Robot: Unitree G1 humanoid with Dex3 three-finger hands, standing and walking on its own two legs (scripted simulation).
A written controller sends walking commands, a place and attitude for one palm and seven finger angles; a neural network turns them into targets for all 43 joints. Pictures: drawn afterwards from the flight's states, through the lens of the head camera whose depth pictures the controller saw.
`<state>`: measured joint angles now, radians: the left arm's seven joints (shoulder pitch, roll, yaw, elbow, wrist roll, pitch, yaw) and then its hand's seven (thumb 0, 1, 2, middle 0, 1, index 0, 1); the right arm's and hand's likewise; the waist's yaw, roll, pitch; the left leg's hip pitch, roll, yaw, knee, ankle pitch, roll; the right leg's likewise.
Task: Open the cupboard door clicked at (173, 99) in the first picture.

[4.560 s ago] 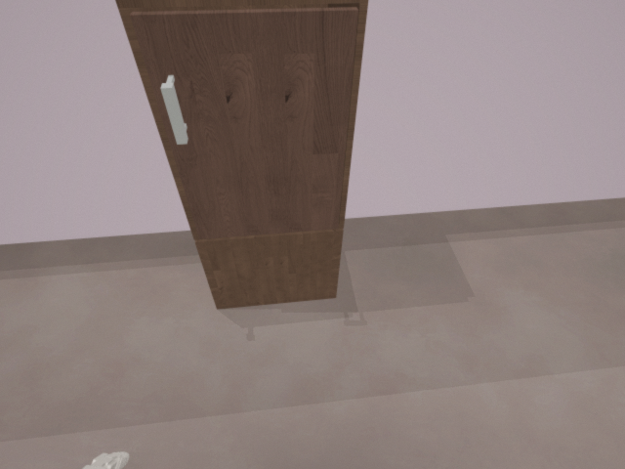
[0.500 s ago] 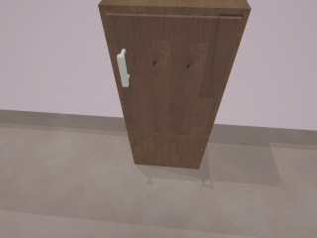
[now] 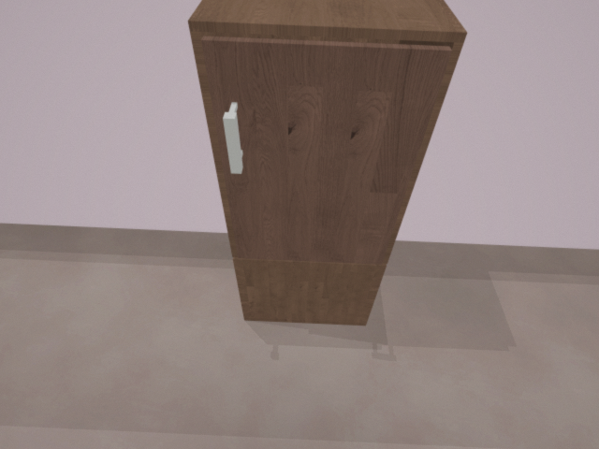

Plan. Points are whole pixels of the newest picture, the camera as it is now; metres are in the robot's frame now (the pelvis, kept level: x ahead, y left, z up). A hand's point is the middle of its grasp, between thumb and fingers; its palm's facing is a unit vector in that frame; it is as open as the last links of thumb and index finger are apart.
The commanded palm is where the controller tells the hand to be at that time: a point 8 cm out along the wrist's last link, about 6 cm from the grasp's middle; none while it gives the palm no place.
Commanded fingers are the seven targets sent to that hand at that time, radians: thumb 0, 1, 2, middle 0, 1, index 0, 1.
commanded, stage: come to a stop and stand still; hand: left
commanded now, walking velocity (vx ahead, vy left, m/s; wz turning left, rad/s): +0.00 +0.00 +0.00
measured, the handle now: (235, 138) +0.63 +0.16 +0.07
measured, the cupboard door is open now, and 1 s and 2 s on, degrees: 0 0 0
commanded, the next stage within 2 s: look again from close up in 0.72 s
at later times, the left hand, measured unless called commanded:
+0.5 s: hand out of the picture -0.08 +0.14 -0.18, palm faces +0.04 -0.99 -0.14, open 7.4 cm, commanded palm none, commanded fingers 0.00 0.90 0.90 -0.20 -0.30 -0.20 -0.30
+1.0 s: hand out of the picture -0.06 +0.16 -0.18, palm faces +0.03 -0.98 -0.18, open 7.4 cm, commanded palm none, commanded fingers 0.00 0.90 0.90 -0.20 -0.30 -0.20 -0.30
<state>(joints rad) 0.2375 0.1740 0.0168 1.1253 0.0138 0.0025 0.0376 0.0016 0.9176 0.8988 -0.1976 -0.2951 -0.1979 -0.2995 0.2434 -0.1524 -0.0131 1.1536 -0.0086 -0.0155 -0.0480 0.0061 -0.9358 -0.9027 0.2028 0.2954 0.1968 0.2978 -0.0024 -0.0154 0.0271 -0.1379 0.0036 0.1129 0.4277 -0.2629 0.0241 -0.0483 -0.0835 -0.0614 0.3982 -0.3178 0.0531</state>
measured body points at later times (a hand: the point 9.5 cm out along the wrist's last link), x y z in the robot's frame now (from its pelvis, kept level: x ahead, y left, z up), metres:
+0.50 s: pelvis -0.04 -0.01 +0.00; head -0.03 +0.00 +0.45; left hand -0.08 +0.20 -0.16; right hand -0.05 -0.22 -0.16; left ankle -0.02 +0.10 -0.74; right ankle -0.07 -0.14 -0.74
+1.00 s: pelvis -0.05 -0.01 -0.01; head -0.05 -0.01 +0.44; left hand -0.06 +0.21 -0.17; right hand -0.05 -0.23 -0.17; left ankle -0.02 +0.10 -0.74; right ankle -0.07 -0.14 -0.74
